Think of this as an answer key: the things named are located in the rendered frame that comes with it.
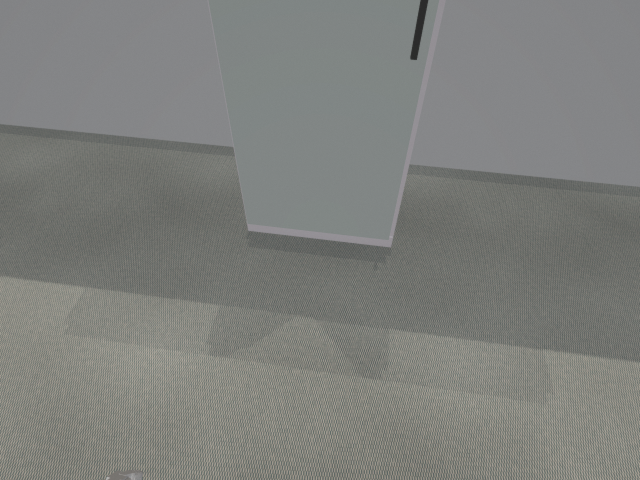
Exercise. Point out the fridge door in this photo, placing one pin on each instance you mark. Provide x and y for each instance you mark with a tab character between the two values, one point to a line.
321	98

